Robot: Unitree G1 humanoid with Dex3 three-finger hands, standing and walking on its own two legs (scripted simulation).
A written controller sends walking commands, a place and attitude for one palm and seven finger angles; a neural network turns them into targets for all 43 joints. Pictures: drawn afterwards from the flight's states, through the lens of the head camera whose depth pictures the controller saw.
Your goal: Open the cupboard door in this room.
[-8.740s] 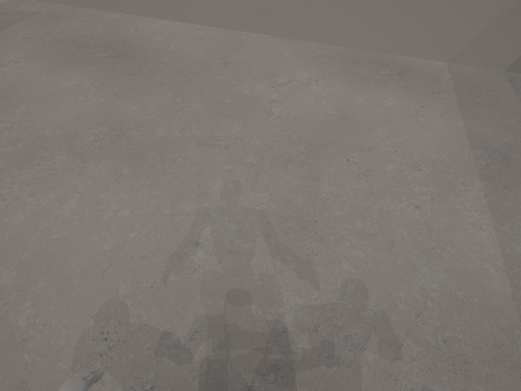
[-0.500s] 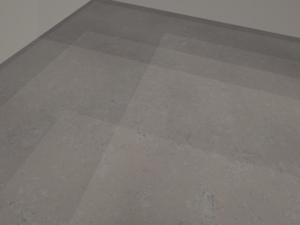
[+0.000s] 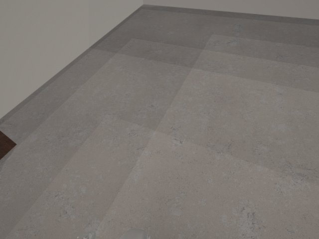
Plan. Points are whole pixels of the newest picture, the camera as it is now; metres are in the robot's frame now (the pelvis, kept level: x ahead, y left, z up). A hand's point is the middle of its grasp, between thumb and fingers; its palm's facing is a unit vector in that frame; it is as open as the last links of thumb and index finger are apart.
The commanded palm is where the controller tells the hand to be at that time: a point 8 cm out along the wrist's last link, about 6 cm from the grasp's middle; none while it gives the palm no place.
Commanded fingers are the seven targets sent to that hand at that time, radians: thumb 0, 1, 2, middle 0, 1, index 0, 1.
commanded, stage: turn or walk to find it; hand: left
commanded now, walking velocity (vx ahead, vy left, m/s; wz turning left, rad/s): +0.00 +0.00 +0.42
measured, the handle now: out of the picture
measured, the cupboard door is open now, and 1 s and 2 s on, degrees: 0 0 0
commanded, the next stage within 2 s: stand and wait in 0.88 s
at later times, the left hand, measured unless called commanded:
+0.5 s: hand out of the picture -0.08 +0.25 -0.19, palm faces +0.29 -0.92 -0.24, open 7.4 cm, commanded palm none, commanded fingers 0.00 0.90 0.90 -0.20 -0.30 -0.20 -0.30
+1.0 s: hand out of the picture -0.05 +0.20 -0.14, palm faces +0.41 -0.87 -0.29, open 7.4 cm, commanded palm none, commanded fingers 0.00 0.90 0.90 -0.20 -0.30 -0.20 -0.30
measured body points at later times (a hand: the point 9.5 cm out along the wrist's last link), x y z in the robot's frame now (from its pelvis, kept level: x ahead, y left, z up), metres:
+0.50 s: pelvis -0.04 +0.04 -0.01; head -0.03 +0.07 +0.44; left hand -0.10 +0.30 -0.17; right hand +0.12 -0.18 -0.13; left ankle -0.07 +0.14 -0.74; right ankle -0.01 -0.08 -0.69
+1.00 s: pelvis -0.06 -0.02 +0.00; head -0.02 -0.04 +0.45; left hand -0.07 +0.24 -0.12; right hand +0.07 -0.24 -0.17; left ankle -0.13 +0.12 -0.67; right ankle -0.03 -0.10 -0.74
